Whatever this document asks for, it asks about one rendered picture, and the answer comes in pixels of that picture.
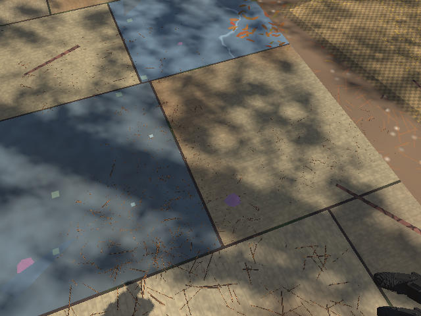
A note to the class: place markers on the right robot hand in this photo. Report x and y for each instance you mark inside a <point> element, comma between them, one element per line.
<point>401,283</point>

